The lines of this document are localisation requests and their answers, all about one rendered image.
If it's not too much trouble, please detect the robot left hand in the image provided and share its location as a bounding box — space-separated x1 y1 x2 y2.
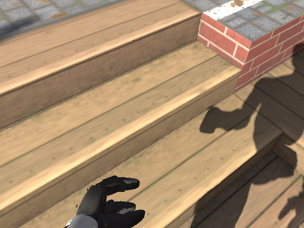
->
76 175 145 228

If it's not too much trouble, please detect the robot left forearm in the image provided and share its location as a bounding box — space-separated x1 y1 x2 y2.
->
64 215 98 228

